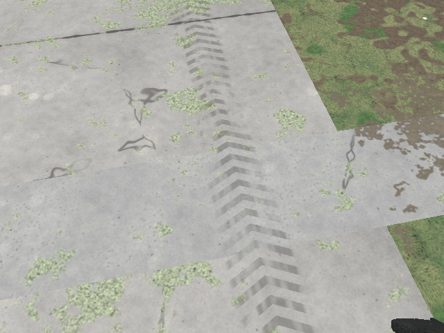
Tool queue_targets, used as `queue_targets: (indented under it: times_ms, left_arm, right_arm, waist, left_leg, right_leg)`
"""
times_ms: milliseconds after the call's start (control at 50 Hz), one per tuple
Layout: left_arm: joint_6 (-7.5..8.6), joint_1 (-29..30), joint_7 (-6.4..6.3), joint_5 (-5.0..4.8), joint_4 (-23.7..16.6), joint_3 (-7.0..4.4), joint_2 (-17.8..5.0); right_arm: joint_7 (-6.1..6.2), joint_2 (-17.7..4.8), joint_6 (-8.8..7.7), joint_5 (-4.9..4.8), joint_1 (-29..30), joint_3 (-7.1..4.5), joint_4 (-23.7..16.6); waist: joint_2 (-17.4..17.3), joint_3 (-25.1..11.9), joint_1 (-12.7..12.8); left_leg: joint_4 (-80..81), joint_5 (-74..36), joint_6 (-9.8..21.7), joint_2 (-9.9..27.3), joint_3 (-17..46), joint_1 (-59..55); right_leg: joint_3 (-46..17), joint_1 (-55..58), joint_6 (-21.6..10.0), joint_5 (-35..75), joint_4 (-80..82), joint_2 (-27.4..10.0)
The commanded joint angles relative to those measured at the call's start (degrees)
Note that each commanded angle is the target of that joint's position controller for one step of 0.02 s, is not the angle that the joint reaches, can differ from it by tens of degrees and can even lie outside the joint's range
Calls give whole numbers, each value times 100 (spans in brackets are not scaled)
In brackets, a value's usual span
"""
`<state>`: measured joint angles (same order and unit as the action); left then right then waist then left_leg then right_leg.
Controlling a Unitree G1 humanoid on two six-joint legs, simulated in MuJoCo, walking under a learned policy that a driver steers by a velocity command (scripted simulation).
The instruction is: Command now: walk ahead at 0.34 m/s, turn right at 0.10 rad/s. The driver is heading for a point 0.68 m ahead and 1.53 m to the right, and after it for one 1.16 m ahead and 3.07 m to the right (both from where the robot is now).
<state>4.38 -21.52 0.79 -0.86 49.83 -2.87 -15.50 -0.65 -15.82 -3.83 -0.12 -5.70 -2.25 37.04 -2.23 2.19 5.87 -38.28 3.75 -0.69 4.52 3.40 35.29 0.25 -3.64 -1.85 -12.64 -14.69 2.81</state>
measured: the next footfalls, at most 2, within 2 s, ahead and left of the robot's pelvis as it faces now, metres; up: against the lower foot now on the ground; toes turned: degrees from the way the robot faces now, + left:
left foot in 0.10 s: +0.24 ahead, +0.14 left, +0.00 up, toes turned -4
right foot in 0.54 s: +0.15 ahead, -0.11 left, +0.00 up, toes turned -20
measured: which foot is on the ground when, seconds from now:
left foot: up 0.00-0.08, down 0.10-0.54, up 0.56-0.98, down 1.00-1.00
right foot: down 0.00-0.12, up 0.14-0.52, down 0.54-1.00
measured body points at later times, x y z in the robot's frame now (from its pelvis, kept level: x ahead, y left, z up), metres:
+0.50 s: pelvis +0.13 +0.02 -0.01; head +0.15 +0.00 +0.44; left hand +0.33 +0.27 -0.11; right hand +0.20 -0.29 -0.12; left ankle +0.20 +0.14 -0.75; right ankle +0.12 -0.10 -0.73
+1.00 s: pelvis +0.15 +0.02 -0.01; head +0.18 +0.00 +0.44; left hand +0.44 +0.17 -0.10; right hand +0.14 -0.31 -0.11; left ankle +0.23 +0.12 -0.75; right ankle +0.12 -0.09 -0.75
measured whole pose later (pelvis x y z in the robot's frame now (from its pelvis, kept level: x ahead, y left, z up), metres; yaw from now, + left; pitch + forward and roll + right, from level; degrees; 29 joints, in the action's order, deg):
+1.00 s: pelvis +0.15 +0.02 -0.01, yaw -33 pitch +2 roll +1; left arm -3.1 -9.5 -1.6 -1.2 35.5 -4.3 -18.8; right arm 0.0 -17.0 -0.9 -0.4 -5.2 -4.6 44.4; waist 1.3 2.0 0.8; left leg -27.8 13.4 -1.9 -2.3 4.1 15.6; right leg -12.0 -19.3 -1.0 -13.2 -31.5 6.0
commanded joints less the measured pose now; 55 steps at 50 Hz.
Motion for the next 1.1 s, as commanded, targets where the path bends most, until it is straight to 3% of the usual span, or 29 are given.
queue_targets:
  times_ms: [20,60,100,120,140,160,180,200,220,260,360,420,500,520,540,560,580,600,620,640,700,780,920,980,1000,1020,1040,1060,1100]
  left_arm:
    - [-40,3,-63,-47,-231,-214,-1022]
    - [-107,98,-109,-73,-240,-233,-1074]
    - [-110,296,-134,-62,-360,-214,-994]
    - [-78,395,-137,77,-596,-107,-682]
    - [-90,-737,-137,67,-483,56,-189]
    - [-158,-830,-150,-34,-369,-77,-768]
    - [-245,-353,-176,-122,-475,-175,-970]
    - [-353,-99,-236,-100,-516,-185,-892]
    - [-492,-35,-287,-50,-525,-221,-873]
    - [-709,-157,-346,-19,-591,-227,-683]
    - [-775,376,-260,50,-953,-204,-519]
    - [-792,658,-143,42,-1137,-216,-621]
    - [-818,574,-27,47,-1204,-289,-716]
    - [-811,452,-44,80,-1161,-345,-822]
    - [-796,328,-111,91,-1186,-460,-1212]
    - [-783,502,-212,111,-1414,-569,-1879]
    - [-644,360,-159,289,-1463,-513,-1696]
    - [-519,553,-138,302,-1448,-465,-1569]
    - [-454,895,-152,182,-1494,-450,-1436]
    - [-453,1131,-178,77,-1545,-386,-1236]
    - [-493,1190,-264,85,-1632,-303,-1083]
    - [-552,1036,-329,39,-1658,-366,-1212]
    - [-656,1228,-233,15,-1778,-413,-1287]
    - [-707,1464,-263,-85,-1848,-384,-1185]
    - [-705,1281,-269,-42,-1861,-320,-951]
    - [-665,1010,-253,-50,-1973,-287,-766]
    - [-611,987,-259,54,-1887,-434,-1267]
    - [-618,902,-240,11,-1772,-546,-1503]
    - [-725,793,-254,8,-1606,-538,-1289]
  right_arm:
    - [-64,-299,-160,6,423,-85,-480]
    - [-78,-476,-188,39,277,-168,-443]
    - [-3,-788,-199,136,-448,-307,-220]
    - [85,-1216,-180,256,-1077,-401,-185]
    - [96,-1338,-41,293,-1130,-397,-241]
    - [74,-1004,86,168,-1149,-340,-290]
    - [75,-792,143,91,-870,-276,-277]
    - [85,-647,172,51,-523,-225,-234]
    - [77,-530,190,54,-210,-183,-214]
    - [75,-609,170,185,215,-226,-151]
    - [196,-735,152,139,392,-305,52]
    - [216,-917,238,82,334,-364,176]
    - [190,-1048,349,-99,346,-412,338]
    - [188,-917,379,-120,148,-391,445]
    - [166,-663,412,-46,-142,-338,549]
    - [162,-475,421,184,-56,-268,275]
    - [218,-726,412,157,544,-350,176]
    - [234,-766,428,28,517,-384,185]
    - [273,-765,446,5,312,-412,313]
    - [319,-834,454,59,227,-447,402]
    - [304,-738,411,41,88,-447,450]
    - [260,-553,371,1,329,-359,382]
    - [102,-699,262,-64,193,-373,378]
    - [49,-780,191,-38,-299,-429,512]
    - [80,-1114,209,46,-466,-510,510]
    - [115,-1595,282,148,-279,-595,498]
    - [120,-1264,259,237,-189,-521,373]
    - [154,-975,247,201,74,-422,270]
    - [208,-746,269,47,385,-353,210]
  waist:
    - [727,-157,-186]
    - [795,-291,-391]
    - [682,-703,-826]
    - [38,-1440,-1061]
    - [-1375,-2427,-724]
    - [-1040,-2708,-887]
    - [-751,-1988,-859]
    - [-498,-1483,-734]
    - [-491,-1103,-598]
    - [-706,-755,-339]
    - [-519,-736,-403]
    - [-473,-760,-488]
    - [-389,-695,-330]
    - [-199,-674,-324]
    - [763,-532,-401]
    - [2339,-303,-586]
    - [1637,-553,-122]
    - [1296,-548,-300]
    - [1002,-525,-490]
    - [919,-560,-560]
    - [933,-821,-656]
    - [969,-794,-495]
    - [1188,-721,-466]
    - [1058,-799,-768]
    - [428,-953,-686]
    - [-1213,-687,-332]
    - [-1082,-651,-521]
    - [-673,-572,-415]
    - [-522,-368,-373]
  left_leg:
    - [644,-652,-5,-415,-193,-823]
    - [1027,-672,128,-475,-63,-1258]
    - [1480,-1604,394,-335,-79,-2631]
    - [1026,-3690,731,689,709,-4047]
    - [730,-4939,1709,2287,2126,-5460]
    - [972,-3823,1751,2120,2297,-5116]
    - [1232,-2834,1584,1794,1789,-4575]
    - [1484,-2087,1437,1544,1442,-3937]
    - [1751,-1512,1381,1383,1105,-3221]
    - [2254,-834,1392,1152,536,-2049]
    - [2458,-434,1470,1261,-111,-1890]
    - [2406,-310,1448,1416,-237,-2068]
    - [1830,44,1048,1392,-494,-2230]
    - [1416,447,754,1191,-693,-2046]
    - [295,1212,231,682,-1212,-1473]
    - [-1290,3218,-400,-310,-1454,158]
    - [-2379,3490,-344,-460,-393,307]
    - [-2687,3010,-231,-369,-136,373]
    - [-2648,2503,-182,-290,-41,400]
    - [-2566,2189,-192,-256,5,411]
    - [-2549,1670,-309,-423,-5,-1]
    - [-1230,1489,-429,-512,93,-192]
    - [198,1710,-321,-714,158,-1224]
    - [1803,461,-91,-568,93,-2304]
    - [1974,64,235,315,771,-3032]
    - [2085,-1052,1082,1397,2091,-3283]
    - [2135,-1331,1701,1956,2511,-2968]
    - [2070,-1218,1616,1714,1999,-2808]
    - [1979,-780,1213,1105,1119,-2819]
  right_leg:
    - [-791,-278,-767,2930,-15,-1238]
    - [-1009,-145,-570,2876,-456,-1274]
    - [-916,-519,-234,2806,-1412,-892]
    - [-689,-1398,44,1213,-2770,-460]
    - [-395,-2750,381,-2777,-4635,27]
    - [-771,-2885,451,-2922,-5310,-166]
    - [-618,-3303,512,-2582,-5594,-319]
    - [-476,-3411,585,-2227,-5536,-496]
    - [-442,-3226,667,-1970,-5427,-626]
    - [-249,-2510,760,-1482,-5276,-647]
    - [-124,-2093,590,-680,-3999,-812]
    - [26,-1815,450,-560,-3408,-782]
    - [349,-1160,105,-178,-2046,-557]
    - [291,-788,-59,137,-1602,-431]
    - [-656,-369,-385,1306,-800,-956]
    - [-2777,-3,-1405,2413,-427,-2343]
    - [-2963,-350,-1852,2197,-273,-2446]
    - [-2476,-400,-1631,1951,-280,-2175]
    - [-2114,-391,-1297,1685,-358,-1876]
    - [-1953,-359,-1092,1669,-405,-1747]
    - [-1715,-378,-1071,2288,-514,-1497]
    - [-1921,-144,-1076,1850,-617,-1392]
    - [-2767,-514,-1104,1725,-795,-1277]
    - [-2774,-826,-692,1364,-1201,-887]
    - [-2367,-1451,-379,191,-1883,-520]
    - [-1142,-2714,9,-1867,-2885,494]
    - [-994,-2948,304,-2453,-4299,239]
    - [-1018,-2929,393,-2094,-4931,67]
    - [-889,-3121,588,-1445,-5397,-26]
